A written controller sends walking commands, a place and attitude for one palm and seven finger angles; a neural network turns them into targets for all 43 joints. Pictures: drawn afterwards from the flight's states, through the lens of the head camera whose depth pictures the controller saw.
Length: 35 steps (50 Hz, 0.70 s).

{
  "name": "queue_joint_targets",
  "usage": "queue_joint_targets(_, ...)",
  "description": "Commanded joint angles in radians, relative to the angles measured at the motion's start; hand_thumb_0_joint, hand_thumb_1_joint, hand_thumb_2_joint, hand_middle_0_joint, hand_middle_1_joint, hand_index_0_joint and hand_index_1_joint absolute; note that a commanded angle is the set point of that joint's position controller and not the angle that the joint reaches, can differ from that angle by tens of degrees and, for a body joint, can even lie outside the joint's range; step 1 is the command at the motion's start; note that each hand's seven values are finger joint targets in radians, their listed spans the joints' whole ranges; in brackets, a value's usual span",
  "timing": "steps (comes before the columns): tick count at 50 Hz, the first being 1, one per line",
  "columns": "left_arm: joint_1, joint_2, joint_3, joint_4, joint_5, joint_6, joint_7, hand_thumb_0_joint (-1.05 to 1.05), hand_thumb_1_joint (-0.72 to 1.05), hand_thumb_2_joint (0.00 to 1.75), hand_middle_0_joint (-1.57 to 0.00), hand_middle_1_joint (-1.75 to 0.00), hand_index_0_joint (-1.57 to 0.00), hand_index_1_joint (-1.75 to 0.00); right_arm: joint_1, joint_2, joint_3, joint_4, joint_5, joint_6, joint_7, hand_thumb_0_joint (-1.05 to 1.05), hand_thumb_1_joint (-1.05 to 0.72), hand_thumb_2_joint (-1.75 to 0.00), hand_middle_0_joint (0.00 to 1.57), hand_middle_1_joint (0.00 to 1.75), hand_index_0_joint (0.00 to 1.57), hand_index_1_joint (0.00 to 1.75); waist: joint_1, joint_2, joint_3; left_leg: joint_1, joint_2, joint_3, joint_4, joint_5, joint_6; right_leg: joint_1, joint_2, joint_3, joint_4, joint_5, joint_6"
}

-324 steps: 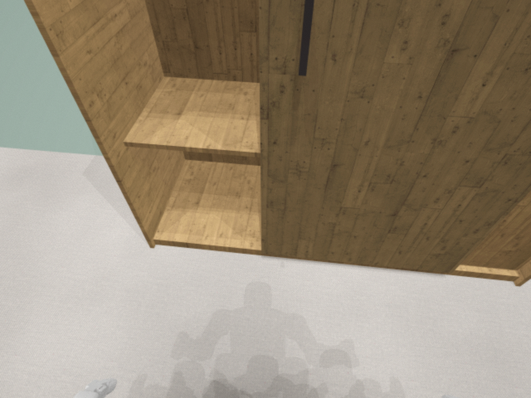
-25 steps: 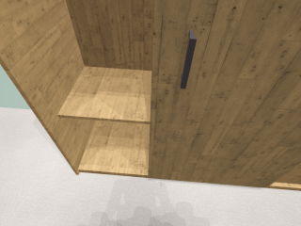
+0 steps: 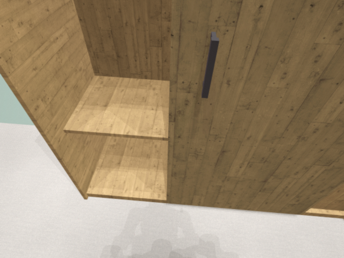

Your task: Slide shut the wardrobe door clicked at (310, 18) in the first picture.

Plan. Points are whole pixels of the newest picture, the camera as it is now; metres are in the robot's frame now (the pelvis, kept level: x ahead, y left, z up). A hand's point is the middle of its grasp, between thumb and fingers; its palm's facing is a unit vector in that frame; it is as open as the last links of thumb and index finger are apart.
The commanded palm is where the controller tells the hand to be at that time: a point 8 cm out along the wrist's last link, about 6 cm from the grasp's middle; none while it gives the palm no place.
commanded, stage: look again from close up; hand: right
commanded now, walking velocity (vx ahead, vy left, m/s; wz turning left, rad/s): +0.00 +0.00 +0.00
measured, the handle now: (208, 66) +0.51 -0.05 +0.20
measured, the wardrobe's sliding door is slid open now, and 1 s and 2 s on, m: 0.48 0.48 0.48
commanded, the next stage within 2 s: shuffle to correct the standing spot in 0.96 s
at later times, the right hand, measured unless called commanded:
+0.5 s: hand out of the picture -0.04 -0.22 -0.18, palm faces +0.00 +0.98 -0.19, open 7.4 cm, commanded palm none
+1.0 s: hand out of the picture -0.06 -0.20 -0.17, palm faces +0.01 +0.99 -0.17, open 7.4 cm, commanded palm none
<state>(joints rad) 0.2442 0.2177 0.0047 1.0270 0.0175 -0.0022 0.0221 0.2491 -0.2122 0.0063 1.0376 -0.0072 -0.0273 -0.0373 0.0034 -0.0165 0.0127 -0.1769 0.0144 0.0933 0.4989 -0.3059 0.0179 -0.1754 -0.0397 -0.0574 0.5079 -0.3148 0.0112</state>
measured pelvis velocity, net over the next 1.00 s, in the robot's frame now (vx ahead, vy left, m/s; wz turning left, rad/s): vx -0.04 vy -0.05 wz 0.03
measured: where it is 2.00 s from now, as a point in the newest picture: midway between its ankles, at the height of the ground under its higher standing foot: outside the picture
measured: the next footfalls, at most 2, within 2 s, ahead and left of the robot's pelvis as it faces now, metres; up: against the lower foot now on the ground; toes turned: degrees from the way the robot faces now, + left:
right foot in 1.64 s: +0.08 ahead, -0.08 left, +0.00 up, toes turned -10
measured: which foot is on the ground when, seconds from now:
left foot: down 0.00-1.00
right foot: down 0.00-1.00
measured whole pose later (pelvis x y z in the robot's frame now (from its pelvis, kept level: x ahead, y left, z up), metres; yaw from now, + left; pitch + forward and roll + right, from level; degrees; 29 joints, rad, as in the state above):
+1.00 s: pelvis -0.04 -0.05 +0.00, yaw +2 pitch -2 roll +0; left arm 0.30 0.13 0.00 1.12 0.01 -0.01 0.02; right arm 0.33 -0.11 0.00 1.12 -0.02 -0.01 -0.04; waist 0.00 0.00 0.04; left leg -0.20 0.07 0.03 0.44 -0.20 -0.05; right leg -0.17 0.02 -0.12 0.42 -0.22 -0.06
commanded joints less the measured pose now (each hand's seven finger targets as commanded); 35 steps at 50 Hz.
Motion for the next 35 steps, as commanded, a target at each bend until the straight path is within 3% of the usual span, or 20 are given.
queue_joint_targets(1,0.025,0.110,0.019,-0.050,0.003,-0.021,0.008,0.00,0.90,0.90,-0.20,-0.30,-0.20,-0.30,0.039,-0.123,-0.022,-0.059,-0.001,0.000,-0.007,0.00,-0.90,-0.90,0.20,0.30,0.20,0.30,-0.009,-0.009,-0.003,0.022,0.101,-0.108,-0.060,0.351,0.018,-0.019,-0.070,0.062,-0.060,0.348,-0.037)
queue_joint_targets(6,0.011,0.096,0.015,-0.038,0.001,-0.021,0.005,0.00,0.90,0.90,-0.20,-0.30,-0.20,-0.30,0.038,-0.113,-0.018,-0.051,-0.003,0.006,-0.003,0.00,-0.90,-0.90,0.20,0.30,0.20,0.30,-0.010,0.005,0.043,-0.003,0.095,-0.115,-0.099,0.215,0.005,-0.043,-0.068,0.074,-0.105,0.235,-0.038)
queue_joint_targets(10,0.009,0.093,0.013,-0.024,0.000,-0.025,0.004,0.00,0.90,0.90,-0.20,-0.30,-0.20,-0.30,0.044,-0.097,-0.018,-0.039,-0.004,0.009,-0.002,0.00,-0.90,-0.90,0.20,0.30,0.20,0.30,-0.011,-0.012,0.051,-0.013,0.095,-0.117,-0.107,0.182,-0.002,-0.042,-0.070,0.078,-0.136,0.209,-0.039)
queue_joint_targets(11,0.019,0.085,0.011,-0.022,-0.002,-0.023,0.004,0.00,0.90,0.90,-0.20,-0.30,-0.20,-0.30,0.052,-0.093,-0.016,-0.038,-0.005,0.011,-0.002,0.00,-0.90,-0.90,0.20,0.30,0.20,0.30,-0.012,0.014,0.056,-0.006,0.092,-0.109,-0.118,0.158,-0.006,-0.052,-0.070,0.083,-0.140,0.184,-0.042)
queue_joint_targets(22,0.050,0.076,0.014,0.023,-0.007,-0.025,0.003,0.00,0.90,0.90,-0.20,-0.30,-0.20,-0.30,0.095,-0.054,-0.016,0.009,-0.008,0.014,-0.005,0.00,-0.90,-0.90,0.20,0.30,0.20,0.30,-0.011,-0.012,0.052,0.002,0.096,-0.097,-0.122,0.150,-0.020,-0.046,-0.077,0.095,-0.200,0.132,-0.046)
queue_joint_targets(28,0.077,0.063,0.018,0.041,-0.007,-0.018,0.003,0.00,0.90,0.90,-0.20,-0.30,-0.20,-0.30,0.125,-0.029,-0.014,0.038,-0.012,0.018,-0.005,0.00,-0.90,-0.90,0.20,0.30,0.20,0.30,-0.010,-0.020,0.094,-0.014,0.089,-0.089,-0.120,0.113,-0.021,-0.090,-0.082,0.124,-0.258,-0.026,-0.046)
queue_joint_targets(35,0.109,0.047,0.020,0.058,-0.007,-0.019,0.006,0.00,0.90,0.90,-0.20,-0.30,-0.20,-0.30,0.152,-0.004,-0.015,0.059,-0.013,0.015,-0.008,0.00,-0.90,-0.90,0.20,0.30,0.20,0.30,-0.006,-0.004,0.083,-0.020,0.092,-0.088,-0.112,0.139,-0.022,-0.072,-0.085,0.121,-0.261,0.004,-0.047)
